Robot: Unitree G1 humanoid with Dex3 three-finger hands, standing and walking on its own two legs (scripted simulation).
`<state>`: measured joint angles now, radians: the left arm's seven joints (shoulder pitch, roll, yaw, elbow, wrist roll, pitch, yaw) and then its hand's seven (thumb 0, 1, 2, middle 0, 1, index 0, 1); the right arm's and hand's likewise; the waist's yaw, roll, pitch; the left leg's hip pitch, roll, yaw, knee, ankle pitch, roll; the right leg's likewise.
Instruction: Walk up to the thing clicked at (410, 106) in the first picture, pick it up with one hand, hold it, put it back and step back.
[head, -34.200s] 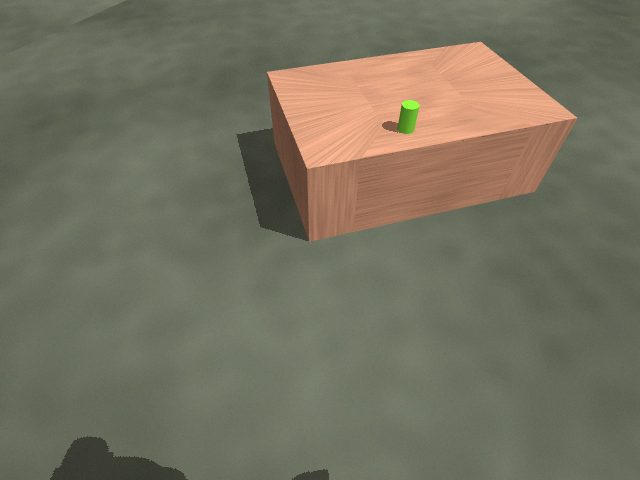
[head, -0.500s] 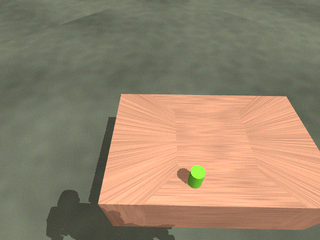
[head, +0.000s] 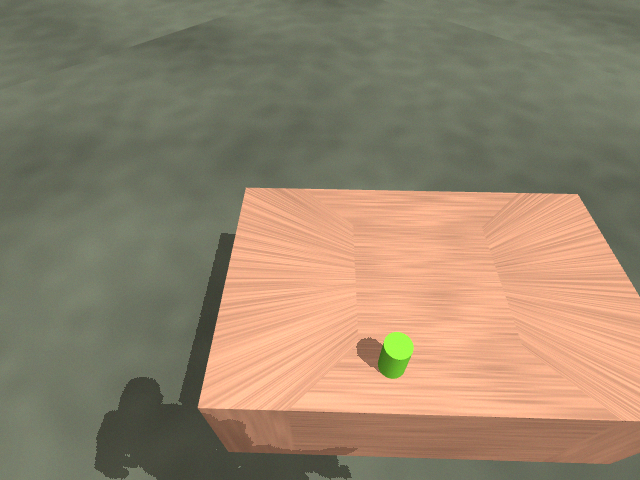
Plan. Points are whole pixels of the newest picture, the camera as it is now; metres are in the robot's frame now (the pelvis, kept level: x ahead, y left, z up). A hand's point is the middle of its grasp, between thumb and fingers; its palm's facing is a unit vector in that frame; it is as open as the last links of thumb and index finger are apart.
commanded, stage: stand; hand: right
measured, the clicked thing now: (394, 355) +0.42 -0.15 -0.34
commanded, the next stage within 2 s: step back in 0.10 s
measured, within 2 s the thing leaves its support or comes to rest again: neither
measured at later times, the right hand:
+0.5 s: hand out of the picture +0.07 -0.30 -0.18, palm faces -0.03 +0.94 -0.35, open 7.4 cm
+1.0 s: hand out of the picture -0.05 -0.25 -0.15, palm faces -0.13 +0.89 -0.43, open 7.4 cm
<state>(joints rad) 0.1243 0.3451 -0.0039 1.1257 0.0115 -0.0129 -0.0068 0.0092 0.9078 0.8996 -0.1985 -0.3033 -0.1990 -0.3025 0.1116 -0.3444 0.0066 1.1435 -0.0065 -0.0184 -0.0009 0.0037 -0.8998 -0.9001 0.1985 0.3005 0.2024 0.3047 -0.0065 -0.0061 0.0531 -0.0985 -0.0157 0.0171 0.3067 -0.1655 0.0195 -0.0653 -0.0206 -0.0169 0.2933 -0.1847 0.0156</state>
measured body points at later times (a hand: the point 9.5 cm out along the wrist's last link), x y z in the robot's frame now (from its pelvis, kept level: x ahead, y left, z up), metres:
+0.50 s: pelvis -0.07 -0.03 -0.02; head +0.01 -0.06 +0.42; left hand +0.01 +0.28 -0.13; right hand +0.07 -0.35 -0.16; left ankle -0.04 +0.11 -0.69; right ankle -0.06 -0.13 -0.75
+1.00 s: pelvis -0.18 +0.01 -0.02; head -0.12 +0.04 +0.43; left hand -0.10 +0.34 -0.15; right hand -0.05 -0.29 -0.12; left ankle -0.14 +0.12 -0.75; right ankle -0.20 -0.14 -0.65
